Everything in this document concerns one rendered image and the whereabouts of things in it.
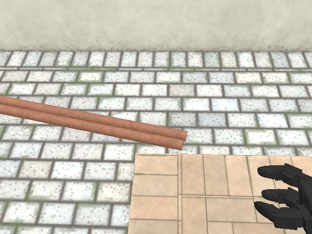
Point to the right robot hand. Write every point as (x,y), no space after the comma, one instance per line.
(298,210)

